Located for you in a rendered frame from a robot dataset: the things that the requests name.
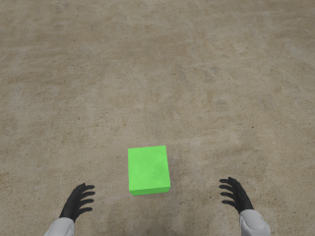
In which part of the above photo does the robot left hand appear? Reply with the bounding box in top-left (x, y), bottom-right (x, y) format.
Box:
top-left (59, 183), bottom-right (95, 223)

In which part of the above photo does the carton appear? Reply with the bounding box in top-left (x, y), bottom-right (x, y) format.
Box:
top-left (128, 146), bottom-right (171, 196)

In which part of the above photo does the robot right hand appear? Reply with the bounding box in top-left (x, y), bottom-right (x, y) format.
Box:
top-left (219, 177), bottom-right (254, 215)

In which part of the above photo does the robot left forearm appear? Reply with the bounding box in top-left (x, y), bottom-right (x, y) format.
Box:
top-left (43, 217), bottom-right (75, 236)

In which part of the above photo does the robot right forearm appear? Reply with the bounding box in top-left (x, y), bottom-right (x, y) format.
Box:
top-left (239, 209), bottom-right (271, 236)

